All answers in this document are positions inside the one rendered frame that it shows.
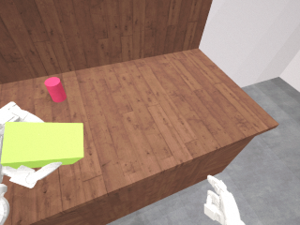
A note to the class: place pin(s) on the sponge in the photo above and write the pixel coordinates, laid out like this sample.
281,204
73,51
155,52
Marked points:
37,144

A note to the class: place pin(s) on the robot left forearm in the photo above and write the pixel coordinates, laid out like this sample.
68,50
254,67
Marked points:
4,205

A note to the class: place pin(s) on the robot right hand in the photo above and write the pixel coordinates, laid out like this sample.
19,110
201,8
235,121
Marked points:
220,207

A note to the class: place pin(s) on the robot left hand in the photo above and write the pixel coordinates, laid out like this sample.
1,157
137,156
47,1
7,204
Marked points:
24,176

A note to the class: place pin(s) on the table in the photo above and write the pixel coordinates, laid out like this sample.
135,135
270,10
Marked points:
157,114

